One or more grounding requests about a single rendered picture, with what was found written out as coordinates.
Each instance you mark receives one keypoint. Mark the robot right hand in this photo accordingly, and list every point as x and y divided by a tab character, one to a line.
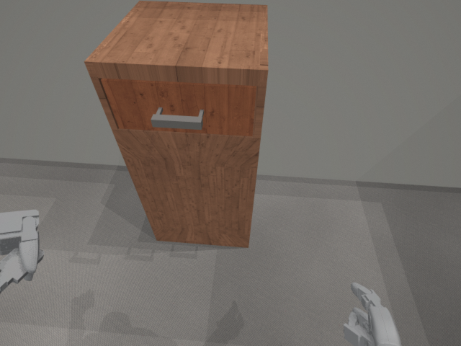
376	328

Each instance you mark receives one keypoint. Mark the cabinet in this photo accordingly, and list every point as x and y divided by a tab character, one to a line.
195	188

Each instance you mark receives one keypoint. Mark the robot left hand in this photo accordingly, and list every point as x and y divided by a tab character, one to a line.
20	241

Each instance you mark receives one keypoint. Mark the handle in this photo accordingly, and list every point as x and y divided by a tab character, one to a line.
177	121

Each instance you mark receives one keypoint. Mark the drawer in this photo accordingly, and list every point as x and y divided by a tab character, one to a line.
228	109

